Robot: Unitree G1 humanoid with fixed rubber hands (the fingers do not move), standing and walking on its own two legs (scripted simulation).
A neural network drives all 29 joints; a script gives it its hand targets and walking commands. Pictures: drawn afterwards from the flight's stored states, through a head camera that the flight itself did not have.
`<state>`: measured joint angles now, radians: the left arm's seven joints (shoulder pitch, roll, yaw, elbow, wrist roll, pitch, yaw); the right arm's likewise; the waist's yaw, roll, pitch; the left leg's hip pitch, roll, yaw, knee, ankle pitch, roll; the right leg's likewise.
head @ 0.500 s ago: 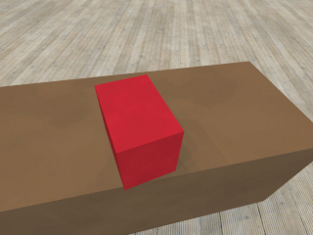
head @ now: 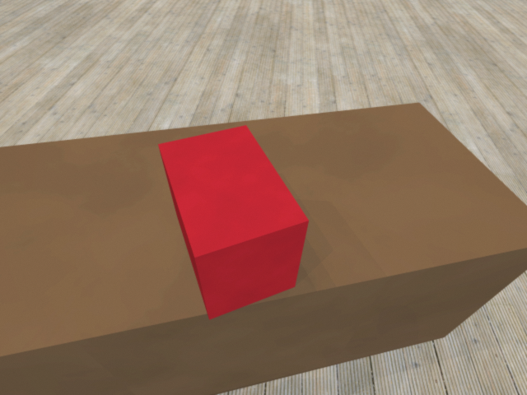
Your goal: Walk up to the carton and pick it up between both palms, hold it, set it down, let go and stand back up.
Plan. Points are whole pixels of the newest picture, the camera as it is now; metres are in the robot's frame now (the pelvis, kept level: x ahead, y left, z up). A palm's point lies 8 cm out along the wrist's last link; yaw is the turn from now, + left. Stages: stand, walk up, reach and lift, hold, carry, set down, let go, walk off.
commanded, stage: stand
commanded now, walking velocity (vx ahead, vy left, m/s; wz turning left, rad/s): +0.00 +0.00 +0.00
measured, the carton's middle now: (228, 217) +0.47 +0.07 -0.03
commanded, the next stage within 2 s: walk up in 0.94 s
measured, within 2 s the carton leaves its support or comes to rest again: neither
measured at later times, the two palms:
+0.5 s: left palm out of the picture -0.02 +0.19 -0.15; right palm out of the picture -0.03 -0.20 -0.15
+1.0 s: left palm out of the picture -0.02 +0.19 -0.15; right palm out of the picture -0.02 -0.20 -0.15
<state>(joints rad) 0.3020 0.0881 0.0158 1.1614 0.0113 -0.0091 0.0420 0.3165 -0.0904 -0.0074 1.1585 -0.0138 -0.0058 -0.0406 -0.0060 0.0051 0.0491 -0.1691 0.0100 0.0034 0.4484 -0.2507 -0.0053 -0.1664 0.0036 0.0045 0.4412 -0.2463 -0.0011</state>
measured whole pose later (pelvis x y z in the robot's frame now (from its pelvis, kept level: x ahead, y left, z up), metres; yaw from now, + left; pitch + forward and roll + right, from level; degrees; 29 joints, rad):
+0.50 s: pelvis +0.00 +0.00 +0.00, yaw +0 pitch -1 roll +0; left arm 0.30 0.09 0.01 1.15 0.01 -0.01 0.04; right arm 0.31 -0.09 0.00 1.16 -0.01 -0.01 -0.04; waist 0.00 0.00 0.05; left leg -0.17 0.01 0.00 0.45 -0.25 -0.01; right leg -0.17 0.01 0.00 0.44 -0.25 0.00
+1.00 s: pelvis +0.01 -0.01 +0.00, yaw +0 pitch -1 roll +0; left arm 0.29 0.09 0.02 1.15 0.01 -0.02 0.04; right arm 0.30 -0.09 -0.01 1.16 -0.01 -0.01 -0.04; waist 0.00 0.00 0.06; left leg -0.17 0.02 0.00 0.44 -0.26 -0.01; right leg -0.16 0.01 0.00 0.44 -0.25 -0.01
